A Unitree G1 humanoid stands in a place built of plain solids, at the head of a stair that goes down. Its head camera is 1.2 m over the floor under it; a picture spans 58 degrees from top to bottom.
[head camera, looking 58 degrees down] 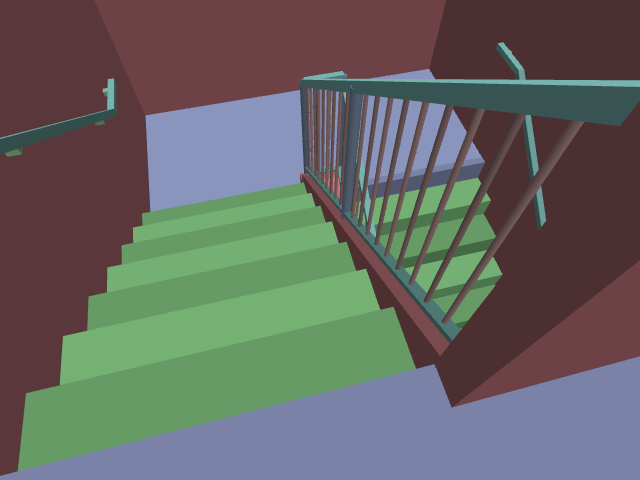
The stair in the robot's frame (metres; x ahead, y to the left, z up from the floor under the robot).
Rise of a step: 0.19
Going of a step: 0.26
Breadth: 1.20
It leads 14 degrees to the left of straight ahead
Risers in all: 8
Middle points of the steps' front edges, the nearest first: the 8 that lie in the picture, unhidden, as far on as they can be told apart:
0.20 0.27 0.00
0.45 0.33 -0.19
0.71 0.39 -0.38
0.96 0.45 -0.58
1.21 0.52 -0.77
1.46 0.58 -0.97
1.71 0.64 -1.16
1.97 0.70 -1.35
